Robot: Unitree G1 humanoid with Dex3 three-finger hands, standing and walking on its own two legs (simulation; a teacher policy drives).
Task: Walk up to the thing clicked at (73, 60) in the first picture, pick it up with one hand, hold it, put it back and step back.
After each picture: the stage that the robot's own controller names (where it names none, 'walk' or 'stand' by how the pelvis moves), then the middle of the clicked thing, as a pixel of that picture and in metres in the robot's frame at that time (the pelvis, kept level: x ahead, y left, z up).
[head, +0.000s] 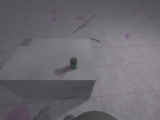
stand; (73, 63) +0.54 +0.17 -0.11
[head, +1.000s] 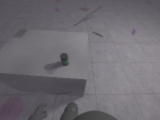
stand; (64, 59) +0.51 +0.25 -0.08
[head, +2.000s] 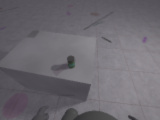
stand; (71, 62) +0.51 +0.19 -0.09
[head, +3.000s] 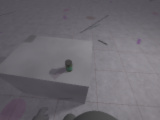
stand; (68, 65) +0.50 +0.21 -0.11
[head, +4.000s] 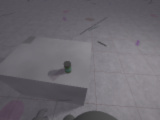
stand; (67, 67) +0.49 +0.22 -0.11
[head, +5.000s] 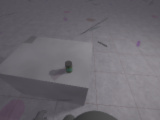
stand; (68, 67) +0.50 +0.21 -0.11
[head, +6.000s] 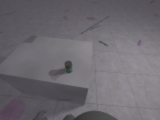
stand; (68, 67) +0.49 +0.21 -0.11
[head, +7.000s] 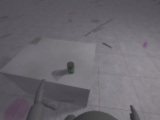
rise first; (70, 68) +0.49 +0.21 -0.11
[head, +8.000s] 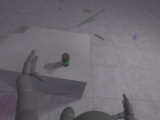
go down; (65, 60) +0.52 +0.19 -0.07
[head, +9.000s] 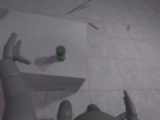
go down; (60, 54) +0.50 +0.19 -0.03
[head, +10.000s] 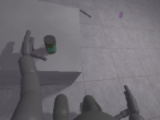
close in; (50, 45) +0.51 +0.21 +0.01
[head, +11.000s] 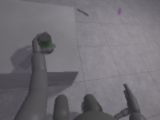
close; (47, 44) +0.53 +0.21 +0.02
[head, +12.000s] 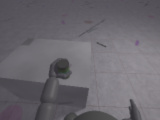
lift; (64, 69) +0.32 +0.17 +0.13
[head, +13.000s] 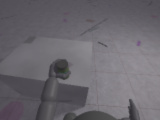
hold; (63, 70) +0.32 +0.18 +0.11
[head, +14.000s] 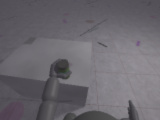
hold; (64, 70) +0.32 +0.17 +0.11
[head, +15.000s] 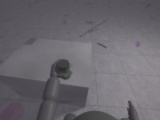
hold; (64, 70) +0.33 +0.17 +0.11
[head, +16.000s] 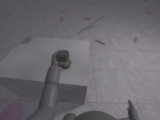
crouch; (64, 60) +0.40 +0.17 +0.12
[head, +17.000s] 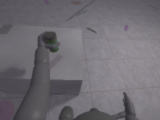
lower; (52, 42) +0.51 +0.22 +0.12
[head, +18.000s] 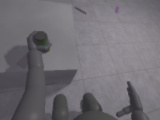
lower; (43, 42) +0.53 +0.22 +0.02
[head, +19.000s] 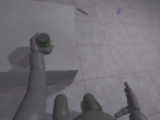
lower; (45, 44) +0.52 +0.21 +0.02
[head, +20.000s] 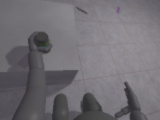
lower; (44, 43) +0.52 +0.22 +0.02
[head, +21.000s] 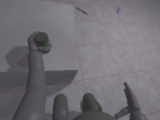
lower; (43, 43) +0.52 +0.22 +0.02
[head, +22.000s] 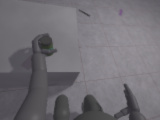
open; (47, 46) +0.51 +0.21 +0.01
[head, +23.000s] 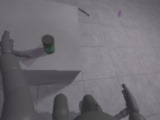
sink last; (49, 45) +0.51 +0.21 +0.01
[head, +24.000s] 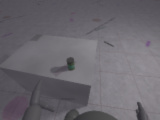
sink last; (70, 64) +0.50 +0.21 -0.05
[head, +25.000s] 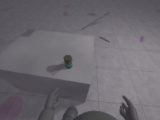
stand; (68, 62) +0.49 +0.20 -0.04
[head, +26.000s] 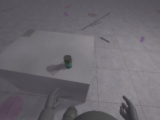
stand; (68, 62) +0.49 +0.21 -0.04
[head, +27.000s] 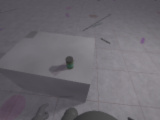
stand; (69, 63) +0.50 +0.20 -0.07
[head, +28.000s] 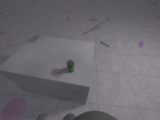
stand; (70, 66) +0.51 +0.19 -0.11
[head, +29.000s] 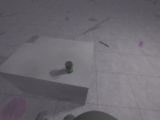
stand; (69, 67) +0.49 +0.20 -0.11
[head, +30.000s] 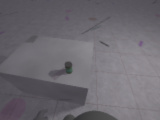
stand; (68, 67) +0.49 +0.21 -0.11
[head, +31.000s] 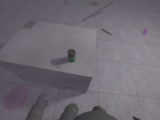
walk; (71, 55) +0.54 +0.17 -0.08
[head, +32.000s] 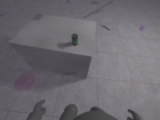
walk; (74, 39) +0.77 +0.21 -0.09
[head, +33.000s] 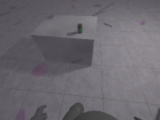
stand; (79, 28) +1.09 +0.24 -0.09
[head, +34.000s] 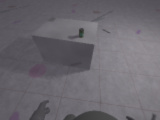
stand; (81, 33) +1.10 +0.18 -0.10
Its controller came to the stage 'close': yes
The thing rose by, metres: 0.21
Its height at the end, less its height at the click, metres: +0.00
